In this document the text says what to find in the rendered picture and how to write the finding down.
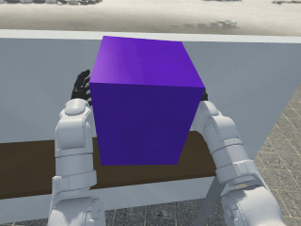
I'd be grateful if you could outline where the right robot upper arm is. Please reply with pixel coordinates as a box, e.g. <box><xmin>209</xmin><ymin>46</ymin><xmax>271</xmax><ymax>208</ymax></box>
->
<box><xmin>221</xmin><ymin>185</ymin><xmax>286</xmax><ymax>226</ymax></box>

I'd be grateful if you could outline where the left robot forearm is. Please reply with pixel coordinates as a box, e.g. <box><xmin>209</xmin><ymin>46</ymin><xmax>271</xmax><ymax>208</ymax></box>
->
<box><xmin>47</xmin><ymin>98</ymin><xmax>97</xmax><ymax>226</ymax></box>

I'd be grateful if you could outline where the carton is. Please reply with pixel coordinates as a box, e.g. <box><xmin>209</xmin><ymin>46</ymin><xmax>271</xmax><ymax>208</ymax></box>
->
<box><xmin>88</xmin><ymin>36</ymin><xmax>205</xmax><ymax>166</ymax></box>

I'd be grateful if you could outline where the right robot forearm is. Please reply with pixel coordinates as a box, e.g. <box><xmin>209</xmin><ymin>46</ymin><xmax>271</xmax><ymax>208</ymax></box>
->
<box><xmin>192</xmin><ymin>101</ymin><xmax>284</xmax><ymax>222</ymax></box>

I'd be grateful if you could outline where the table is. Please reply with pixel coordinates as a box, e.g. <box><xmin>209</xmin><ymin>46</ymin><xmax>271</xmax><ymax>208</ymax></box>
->
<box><xmin>0</xmin><ymin>131</ymin><xmax>227</xmax><ymax>226</ymax></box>

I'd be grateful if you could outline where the robot right hand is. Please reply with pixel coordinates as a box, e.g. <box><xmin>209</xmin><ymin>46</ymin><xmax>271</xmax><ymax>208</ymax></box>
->
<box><xmin>200</xmin><ymin>88</ymin><xmax>208</xmax><ymax>101</ymax></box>

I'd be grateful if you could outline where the left robot upper arm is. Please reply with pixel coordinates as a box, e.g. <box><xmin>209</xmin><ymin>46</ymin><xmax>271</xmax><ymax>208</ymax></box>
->
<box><xmin>48</xmin><ymin>196</ymin><xmax>106</xmax><ymax>226</ymax></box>

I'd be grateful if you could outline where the robot left hand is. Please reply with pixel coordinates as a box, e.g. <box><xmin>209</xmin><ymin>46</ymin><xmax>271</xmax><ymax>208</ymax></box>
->
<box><xmin>71</xmin><ymin>69</ymin><xmax>92</xmax><ymax>106</ymax></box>

